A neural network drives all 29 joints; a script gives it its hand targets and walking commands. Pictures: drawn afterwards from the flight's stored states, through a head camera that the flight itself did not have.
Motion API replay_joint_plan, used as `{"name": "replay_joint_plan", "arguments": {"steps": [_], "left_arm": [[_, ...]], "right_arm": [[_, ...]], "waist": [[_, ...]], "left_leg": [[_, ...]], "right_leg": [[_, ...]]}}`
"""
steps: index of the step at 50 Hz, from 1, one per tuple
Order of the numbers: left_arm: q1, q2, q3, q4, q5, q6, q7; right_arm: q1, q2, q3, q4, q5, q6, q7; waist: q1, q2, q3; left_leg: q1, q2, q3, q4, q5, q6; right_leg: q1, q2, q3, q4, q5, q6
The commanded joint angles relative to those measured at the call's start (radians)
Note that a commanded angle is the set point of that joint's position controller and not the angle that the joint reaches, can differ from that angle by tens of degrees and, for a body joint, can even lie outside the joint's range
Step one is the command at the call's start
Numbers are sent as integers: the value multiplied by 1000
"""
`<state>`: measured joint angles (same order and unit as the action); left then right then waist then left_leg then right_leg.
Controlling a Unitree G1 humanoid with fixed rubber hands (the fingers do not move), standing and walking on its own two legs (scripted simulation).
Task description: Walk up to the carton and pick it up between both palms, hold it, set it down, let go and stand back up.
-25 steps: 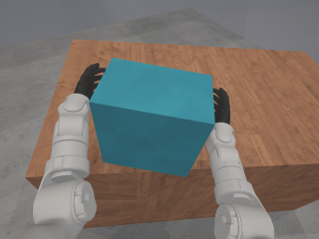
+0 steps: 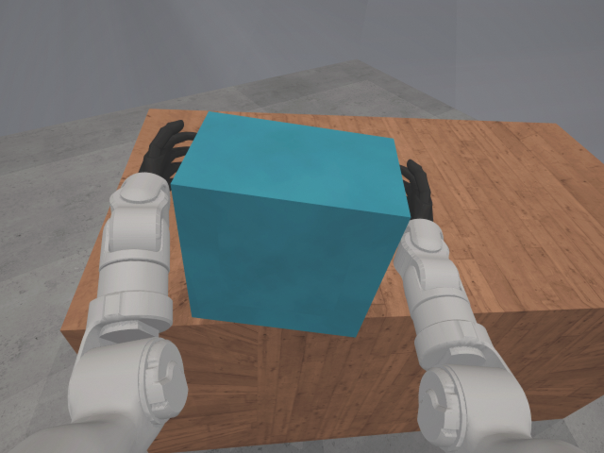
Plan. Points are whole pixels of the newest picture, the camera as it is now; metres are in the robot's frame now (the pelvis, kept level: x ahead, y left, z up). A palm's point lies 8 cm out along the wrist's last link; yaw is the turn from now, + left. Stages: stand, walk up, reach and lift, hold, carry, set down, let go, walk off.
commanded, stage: reach and lift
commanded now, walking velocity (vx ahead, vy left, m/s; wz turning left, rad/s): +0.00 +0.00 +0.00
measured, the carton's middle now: (287, 232) +0.39 +0.00 +0.10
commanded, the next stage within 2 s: hold in 1.96 s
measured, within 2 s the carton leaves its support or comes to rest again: neither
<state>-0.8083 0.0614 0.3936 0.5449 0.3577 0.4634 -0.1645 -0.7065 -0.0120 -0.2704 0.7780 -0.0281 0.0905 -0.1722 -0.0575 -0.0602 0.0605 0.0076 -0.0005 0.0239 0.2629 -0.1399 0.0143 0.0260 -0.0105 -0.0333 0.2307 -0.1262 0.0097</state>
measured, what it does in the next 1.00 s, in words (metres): stands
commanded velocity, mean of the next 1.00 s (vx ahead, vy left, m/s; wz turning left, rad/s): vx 0.00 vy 0.00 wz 0.00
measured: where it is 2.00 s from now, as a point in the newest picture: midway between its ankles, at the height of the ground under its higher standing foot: outside the picture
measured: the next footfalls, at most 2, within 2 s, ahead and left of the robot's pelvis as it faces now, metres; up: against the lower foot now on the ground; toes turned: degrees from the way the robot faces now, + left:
none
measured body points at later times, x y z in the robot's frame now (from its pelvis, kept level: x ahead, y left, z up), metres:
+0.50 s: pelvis +0.00 +0.00 +0.00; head -0.03 +0.03 +0.45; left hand +0.42 +0.17 +0.21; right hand +0.40 -0.18 +0.19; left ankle +0.01 +0.11 -0.75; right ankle +0.01 -0.12 -0.75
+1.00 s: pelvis +0.00 -0.02 +0.00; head -0.06 +0.01 +0.44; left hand +0.38 +0.17 +0.23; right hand +0.38 -0.18 +0.22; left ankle +0.01 +0.11 -0.75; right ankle +0.01 -0.12 -0.75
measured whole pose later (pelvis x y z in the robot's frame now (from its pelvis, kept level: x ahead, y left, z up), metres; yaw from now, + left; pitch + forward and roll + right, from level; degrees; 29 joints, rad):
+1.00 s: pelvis +0.00 -0.02 +0.00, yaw +2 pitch -9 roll +0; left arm -0.73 0.06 0.36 0.16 0.32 0.75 -0.14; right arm -0.78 -0.10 -0.09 0.62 0.19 0.32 -0.19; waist -0.09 -0.06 0.02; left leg 0.01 0.02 -0.01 0.30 -0.15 -0.01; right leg 0.05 0.01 -0.07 0.25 -0.14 -0.02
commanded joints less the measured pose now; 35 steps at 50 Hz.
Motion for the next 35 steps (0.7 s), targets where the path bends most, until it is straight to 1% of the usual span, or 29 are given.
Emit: {"name": "replay_joint_plan", "arguments": {"steps": [1, 2, 3, 4, 5, 6, 7, 8, 9, 10, 11, 12, 13, 14, 15, 16, 17, 19, 22, 24, 25, 27, 29, 32, 35], "left_arm": [[-527, -396, -268, -86, -102, -31, -76], [-537, -406, -295, -148, -120, -38, -67], [-546, -402, -298, -136, -121, -39, -64], [-543, -411, -304, -144, -119, -38, -58], [-556, -406, -298, -120, -117, -34, -56], [-563, -410, -311, -121, -124, -29, -54], [-547, -403, -287, -74, -104, -15, -56], [-518, -395, -259, -60, -86, 1, -58], [-508, -391, -252, -48, -79, 19, -62], [-518, -383, -244, -63, -80, 30, -63], [-511, -378, -232, -37, -74, 44, -65], [-521, -375, -227, -40, -73, 55, -67], [-529, -378, -239, -76, -76, 61, -65], [-595, -402, -252, 53, -126, 56, -84], [-611, -404, -232, 43, -118, 33, -85], [-603, -389, -245, 28, -113, 19, -72], [-593, -393, -249, 15, -106, 17, -63], [-547, -419, -266, -11, -101, 31, -52], [-459, -441, -300, -85, -92, 68, -54], [-421, -458, -335, -157, -98, 89, -60], [-408, -467, -356, -195, -105, 97, -62], [-389, -482, -395, -270, -121, 112, -66], [-375, -488, -428, -337, -135, 127, -67], [-362, -488, -465, -417, -153, 152, -65], [-359, -485, -487, -469, -167, 176, -62]], "right_arm": [[-649, 401, 308, -217, 40, -56, 150], [-647, 413, 324, -248, 50, -63, 152], [-653, 412, 329, -232, 54, -61, 153], [-664, 413, 329, -242, 59, -64, 154], [-664, 406, 318, -208, 47, -58, 156], [-670, 403, 299, -197, 40, -57, 157], [-659, 381, 265, -154, 25, -46, 161], [-640, 369, 246, -125, 14, -34, 163], [-647, 360, 237, -126, 13, -29, 162], [-644, 365, 242, -122, 17, -20, 160], [-672, 363, 243, -128, 25, -17, 162], [-684, 369, 242, -119, 25, -7, 162], [-691, 373, 260, -130, 37, -4, 161], [-814, 369, 170, -294, -9, -32, 145], [-834, 403, 167, -272, -14, -28, 144], [-781, 388, 170, -248, -15, -24, 147], [-763, 387, 181, -238, -11, -20, 151], [-745, 378, 225, -235, 28, -14, 157], [-704, 362, 310, -271, 104, -2, 153], [-694, 362, 377, -319, 158, 7, 142], [-691, 366, 409, -345, 181, 12, 136], [-682, 375, 463, -390, 219, 24, 125], [-667, 381, 501, -426, 245, 39, 116], [-648, 382, 534, -468, 274, 67, 105], [-645, 381, 550, -498, 293, 96, 98]], "waist": [[4, 44, -358], [-3, 38, -426], [-4, 52, -429], [2, 68, -434], [-5, 66, -413], [-16, 65, -408], [-15, 76, -332], [-9, 62, -272], [-11, 51, -266], [-8, 47, -267], [7, 45, -257], [3, 34, -240], [2, 42, -288], [-61, -57, -279], [-42, -28, -313], [-41, 8, -313], [-27, 39, -331], [-20, 75, -375], [-21, 84, -403], [-29, 80, -417], [-33, 79, -419], [-42, 80, -413], [-51, 83, -398], [-60, 90, -376], [-64, 93, -364]], "left_leg": [[85, -35, 68, 5, 178, -3], [117, -34, 65, 20, 228, -2], [119, -35, 64, 21, 218, -1], [117, -35, 64, 22, 215, -4], [103, -32, 63, 9, 161, 2], [99, -27, 60, 3, 134, 4], [81, -21, 61, -16, 84, 6], [58, -16, 62, -36, 31, 16], [42, -15, 62, -44, -16, 26], [33, -14, 64, -48, -23, 32], [19, -15, 66, -52, -37, 37], [16, -17, 70, -53, -45, 40], [40, -20, 70, -42, 2, 36], [-117, -54, 70, -52, -121, 41], [-107, -53, 74, -60, -121, 49], [-62, -52, 78, -59, -130, 36], [-22, -45, 68, -51, -103, 19], [61, -35, 50, -12, 25, -13], [156, -34, 36, 57, 274, -41], [181, -38, 34, 89, 401, -53], [183, -40, 33, 98, 444, -57], [180, -42, 31, 108, 497, -62], [177, -42, 28, 110, 518, -67], [171, -40, 24, 105, 512, -72], [162, -38, 20, 96, 477, -74]], "right_leg": [[24, 42, -76, -12, 88, 29], [41, 45, -76, 3, 143, 33], [31, 42, -74, 0, 134, 32], [33, 44, -74, 0, 125, 29], [11, 42, -75, -9, 67, 27], [-3, 43, -79, -10, 39, 27], [-25, 41, -80, -20, -20, 22], [-23, 42, -81, -26, -70, 22], [-22, 41, -80, -24, -91, 26], [-10, 36, -76, -19, -88, 29], [-16, 35, -77, -21, -100, 28], [-17, 32, -73, -22, -102, 31], [-1, 34, -71, -12, -58, 32], [6, 21, -97, -41, -134, 53], [25, 22, -93, -26, -122, 46], [20, 26, -94, -18, -112, 40], [24, 30, -101, -9, -85, 35], [20, 44, -105, 0, -11, 25], [49, 68, -103, 9, 120, 21], [87, 79, -98, 22, 209, 22], [102, 82, -95, 28, 242, 24], [121, 83, -89, 37, 284, 26], [127, 82, -85, 40, 300, 27], [123, 79, -83, 38, 296, 28], [116, 76, -81, 32, 279, 28]]}}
